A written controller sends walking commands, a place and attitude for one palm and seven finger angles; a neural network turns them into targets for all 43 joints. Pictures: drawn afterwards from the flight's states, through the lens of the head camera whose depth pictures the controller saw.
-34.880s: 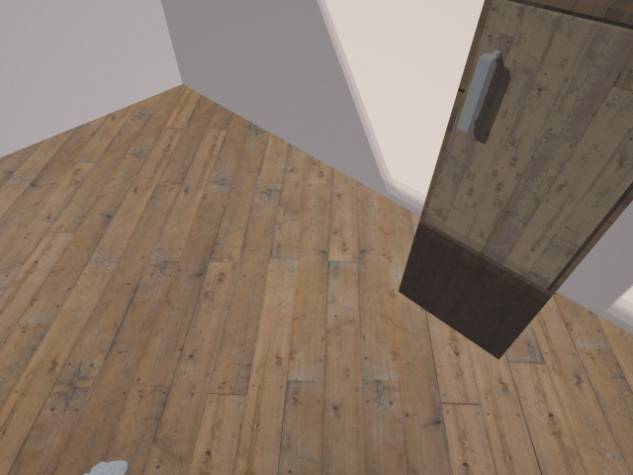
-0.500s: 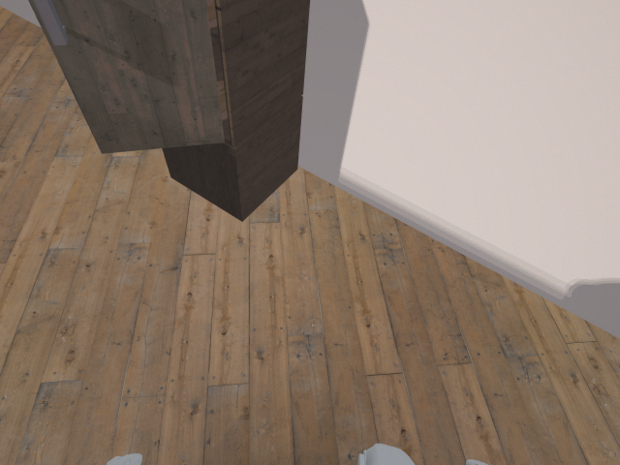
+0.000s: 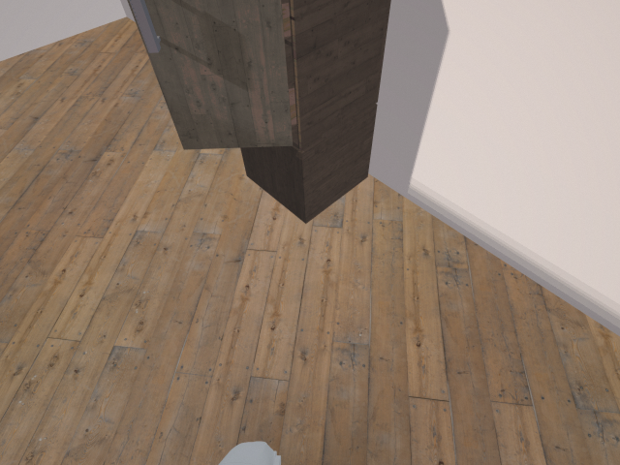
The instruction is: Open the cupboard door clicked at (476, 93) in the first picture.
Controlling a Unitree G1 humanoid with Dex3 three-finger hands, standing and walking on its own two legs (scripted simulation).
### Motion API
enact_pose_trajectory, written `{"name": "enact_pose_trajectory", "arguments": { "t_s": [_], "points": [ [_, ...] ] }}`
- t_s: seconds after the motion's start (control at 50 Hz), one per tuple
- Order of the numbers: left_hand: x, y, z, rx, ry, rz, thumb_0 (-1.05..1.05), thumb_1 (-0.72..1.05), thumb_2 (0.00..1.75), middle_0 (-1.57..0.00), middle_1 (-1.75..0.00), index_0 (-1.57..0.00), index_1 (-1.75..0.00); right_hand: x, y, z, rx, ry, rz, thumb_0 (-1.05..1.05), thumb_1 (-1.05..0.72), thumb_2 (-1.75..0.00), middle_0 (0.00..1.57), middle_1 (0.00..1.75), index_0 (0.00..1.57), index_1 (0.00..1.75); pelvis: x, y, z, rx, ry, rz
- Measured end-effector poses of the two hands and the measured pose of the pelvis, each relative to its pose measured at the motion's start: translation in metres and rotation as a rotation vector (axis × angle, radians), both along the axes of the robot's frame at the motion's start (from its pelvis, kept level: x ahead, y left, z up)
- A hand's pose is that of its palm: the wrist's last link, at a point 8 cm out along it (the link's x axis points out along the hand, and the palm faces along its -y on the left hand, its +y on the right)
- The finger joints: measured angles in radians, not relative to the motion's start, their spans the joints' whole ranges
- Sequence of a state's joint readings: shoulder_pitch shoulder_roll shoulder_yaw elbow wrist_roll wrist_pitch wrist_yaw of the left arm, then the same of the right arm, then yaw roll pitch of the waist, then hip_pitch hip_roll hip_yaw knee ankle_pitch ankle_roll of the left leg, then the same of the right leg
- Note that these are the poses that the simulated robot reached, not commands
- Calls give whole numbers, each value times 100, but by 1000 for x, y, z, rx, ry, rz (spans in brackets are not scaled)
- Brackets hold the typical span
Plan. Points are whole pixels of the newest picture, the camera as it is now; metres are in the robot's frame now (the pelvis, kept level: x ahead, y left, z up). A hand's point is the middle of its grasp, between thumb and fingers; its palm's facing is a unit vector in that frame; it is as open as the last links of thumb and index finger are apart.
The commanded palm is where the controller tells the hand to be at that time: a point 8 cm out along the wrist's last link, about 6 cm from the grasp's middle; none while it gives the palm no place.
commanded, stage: take the last steps up to it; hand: left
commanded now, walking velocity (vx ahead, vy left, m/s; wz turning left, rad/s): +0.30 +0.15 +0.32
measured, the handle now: (145, 14) +1.03 +0.43 +0.09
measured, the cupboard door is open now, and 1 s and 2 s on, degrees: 48 48 48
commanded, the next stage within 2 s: come to a stop and stand still in 1.42 s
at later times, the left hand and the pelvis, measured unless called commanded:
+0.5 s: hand out of the picture +0.12 +0.25 -0.17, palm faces +0.12 -0.98 -0.18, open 7.4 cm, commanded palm none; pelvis +0.08 +0.06 +0.00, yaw +6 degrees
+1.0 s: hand (159, 409) +0.22 +0.26 -0.17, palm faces +0.23 -0.95 -0.20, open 7.2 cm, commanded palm none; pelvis +0.25 +0.08 +0.00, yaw +9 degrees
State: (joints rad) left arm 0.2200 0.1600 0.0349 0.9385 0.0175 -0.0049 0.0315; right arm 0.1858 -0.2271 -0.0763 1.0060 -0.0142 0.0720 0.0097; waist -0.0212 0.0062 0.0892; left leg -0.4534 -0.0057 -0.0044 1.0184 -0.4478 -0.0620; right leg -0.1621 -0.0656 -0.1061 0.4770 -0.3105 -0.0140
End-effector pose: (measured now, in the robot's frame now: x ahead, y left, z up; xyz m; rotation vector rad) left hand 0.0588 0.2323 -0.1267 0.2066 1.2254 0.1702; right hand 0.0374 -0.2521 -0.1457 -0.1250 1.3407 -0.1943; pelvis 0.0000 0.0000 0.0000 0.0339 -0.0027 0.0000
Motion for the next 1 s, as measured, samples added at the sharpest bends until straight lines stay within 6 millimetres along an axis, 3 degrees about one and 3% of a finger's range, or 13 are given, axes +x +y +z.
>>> {"name": "enact_pose_trajectory", "arguments": {
  "t_s": [0.08,0.2,0.28,0.36,0.48,0.6,0.68,0.74,0.78,0.84,1.0],
  "points": [
    [-33,15,-7,-9,58,66,1,92,90,-20,-30,-20,-30,33,11,4,-14,-32,76,0,-91,-90,19,30,20,30,3,8,-1,0,0,30],
    [-81,47,-30,-46,167,171,1,91,90,-20,-30,-20,-30,89,45,9,-49,-144,197,0,-91,-90,19,30,20,30,14,35,-14,-22,8,74],
    [-79,64,-31,-52,214,182,1,91,90,-20,-29,-20,-30,97,64,16,-58,-178,214,0,-91,-89,19,30,20,30,24,48,-11,-26,3,74],
    [-42,72,-21,-62,146,168,1,91,90,-19,-29,-19,-30,83,80,17,-36,-120,204,0,-91,-89,19,30,20,30,40,57,-2,-31,3,89],
    [37,70,-11,-67,24,123,1,91,90,-19,-29,-19,-30,49,92,8,14,31,150,0,-91,-89,20,30,21,30,73,62,2,-25,0,101],
    [130,55,-9,-59,-65,38,1,91,90,-19,-29,-19,-30,23,92,-6,58,184,61,0,-91,-89,20,30,21,30,116,54,-8,-5,-4,87],
    [179,44,-11,-47,-151,29,1,91,90,-20,-29,-19,-30,26,83,-18,75,277,39,0,-91,-89,20,30,20,30,145,45,-19,-15,-18,105],
    [184,39,-7,-49,-152,72,0,91,90,-20,-29,-20,-30,57,76,-14,65,276,55,0,-91,-89,20,30,20,30,163,44,-13,-20,-25,125],
    [179,38,-4,-49,-121,115,0,91,90,-20,-29,-20,-30,89,73,-9,56,237,72,0,-91,-89,20,30,20,30,176,45,-6,-23,-19,134],
    [174,53,2,-16,-92,173,-3,96,90,-20,-30,-20,-30,144,74,-2,48,155,107,0,-91,-89,19,30,20,30,196,47,2,-23,-5,147],
    [142,71,-9,-67,125,243,-1,94,90,-20,-29,-20,-30,298,110,9,38,-65,218,0,-92,-90,19,30,20,30,253,79,4,-26,4,153]
  ]
}}
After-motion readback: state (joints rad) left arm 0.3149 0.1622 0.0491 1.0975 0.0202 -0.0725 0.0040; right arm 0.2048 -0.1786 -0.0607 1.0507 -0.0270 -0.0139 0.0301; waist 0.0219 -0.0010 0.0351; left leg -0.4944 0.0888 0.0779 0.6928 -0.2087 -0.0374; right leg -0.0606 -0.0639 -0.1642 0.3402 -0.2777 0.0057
